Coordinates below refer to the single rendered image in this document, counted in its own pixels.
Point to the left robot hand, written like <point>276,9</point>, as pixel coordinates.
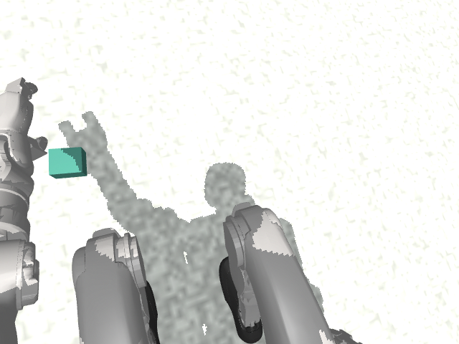
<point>16,113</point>

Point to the right robot foot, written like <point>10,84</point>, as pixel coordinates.
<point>247,334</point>

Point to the left robot foot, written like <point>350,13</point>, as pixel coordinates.
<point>152,313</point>

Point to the left robot arm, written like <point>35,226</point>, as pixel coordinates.
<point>19,270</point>

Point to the small box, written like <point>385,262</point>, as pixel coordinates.
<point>67,162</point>

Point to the right robot hand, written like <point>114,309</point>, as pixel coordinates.
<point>342,337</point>

